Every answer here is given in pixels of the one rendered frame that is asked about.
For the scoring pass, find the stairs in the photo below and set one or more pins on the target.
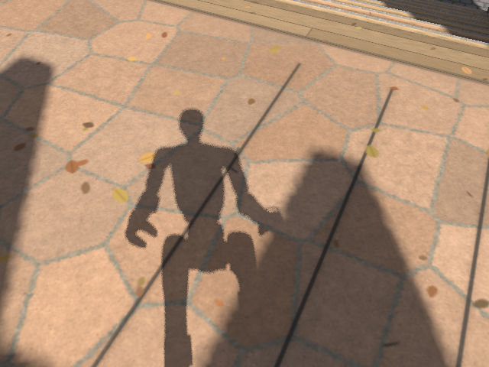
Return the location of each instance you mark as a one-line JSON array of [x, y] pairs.
[[417, 17]]

